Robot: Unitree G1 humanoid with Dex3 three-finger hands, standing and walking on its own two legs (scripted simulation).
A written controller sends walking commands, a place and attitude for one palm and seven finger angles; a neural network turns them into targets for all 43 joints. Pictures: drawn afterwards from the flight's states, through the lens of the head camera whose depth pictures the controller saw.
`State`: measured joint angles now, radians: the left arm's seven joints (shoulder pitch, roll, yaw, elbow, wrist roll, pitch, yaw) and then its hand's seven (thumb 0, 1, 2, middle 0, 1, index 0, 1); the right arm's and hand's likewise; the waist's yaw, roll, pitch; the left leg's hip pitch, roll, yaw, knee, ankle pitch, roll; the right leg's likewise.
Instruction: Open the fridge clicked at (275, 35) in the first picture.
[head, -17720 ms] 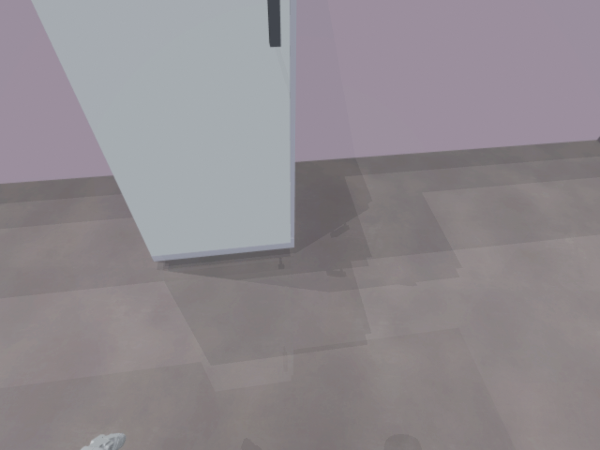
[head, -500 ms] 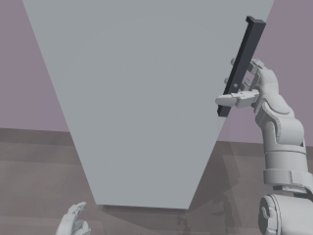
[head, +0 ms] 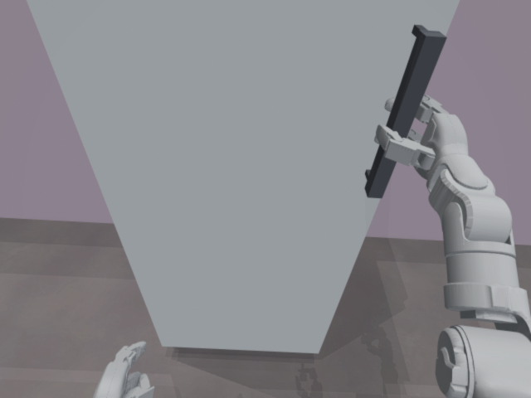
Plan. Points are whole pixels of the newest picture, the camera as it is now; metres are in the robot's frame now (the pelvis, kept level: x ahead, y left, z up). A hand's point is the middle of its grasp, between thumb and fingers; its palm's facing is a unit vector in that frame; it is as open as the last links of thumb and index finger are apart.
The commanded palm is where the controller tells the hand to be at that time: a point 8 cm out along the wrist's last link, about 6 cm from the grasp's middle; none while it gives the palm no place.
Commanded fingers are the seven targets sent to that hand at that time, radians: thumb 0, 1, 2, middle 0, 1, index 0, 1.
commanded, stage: grip the handle and tug to test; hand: right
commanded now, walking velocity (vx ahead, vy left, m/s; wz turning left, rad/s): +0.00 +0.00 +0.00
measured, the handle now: (393, 120) +0.45 -0.16 +0.25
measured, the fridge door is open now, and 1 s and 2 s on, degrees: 0 0 10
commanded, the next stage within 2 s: pull the door a little, standing still in 0.78 s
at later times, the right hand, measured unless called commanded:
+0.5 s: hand (386, 142) +0.40 -0.14 +0.24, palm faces +0.05 +1.00 -0.01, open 6.0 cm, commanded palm +0.36 -0.19 +0.25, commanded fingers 0.00 -0.90 -0.90 0.45 1.40 0.45 1.40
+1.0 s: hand (387, 145) +0.39 -0.14 +0.24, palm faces +0.02 +1.00 -0.01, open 6.2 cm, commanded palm +0.36 -0.19 +0.25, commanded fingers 0.00 -0.90 -0.90 0.45 1.40 0.45 1.40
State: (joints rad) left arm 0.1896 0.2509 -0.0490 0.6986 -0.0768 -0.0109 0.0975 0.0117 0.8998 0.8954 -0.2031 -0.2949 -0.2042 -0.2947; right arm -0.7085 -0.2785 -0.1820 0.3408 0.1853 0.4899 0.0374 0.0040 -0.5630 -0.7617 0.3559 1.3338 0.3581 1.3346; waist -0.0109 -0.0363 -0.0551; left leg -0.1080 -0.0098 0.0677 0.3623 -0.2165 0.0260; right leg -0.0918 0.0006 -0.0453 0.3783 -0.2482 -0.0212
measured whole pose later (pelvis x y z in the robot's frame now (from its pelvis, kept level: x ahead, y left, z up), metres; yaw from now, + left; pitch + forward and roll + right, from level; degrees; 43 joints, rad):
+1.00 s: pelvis +0.04 +0.01 +0.00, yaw +2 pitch +0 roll +0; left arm 0.14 0.27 -0.04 0.63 -0.08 0.04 0.07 0.01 0.90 0.90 -0.20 -0.29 -0.20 -0.29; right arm -0.47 -0.27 -0.24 -0.05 0.22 0.62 0.05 -0.01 -0.71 -0.77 0.32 1.36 0.28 1.35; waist -0.01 -0.05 -0.10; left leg -0.11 -0.03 0.04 0.39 -0.28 0.04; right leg -0.08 -0.01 -0.05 0.40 -0.30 -0.01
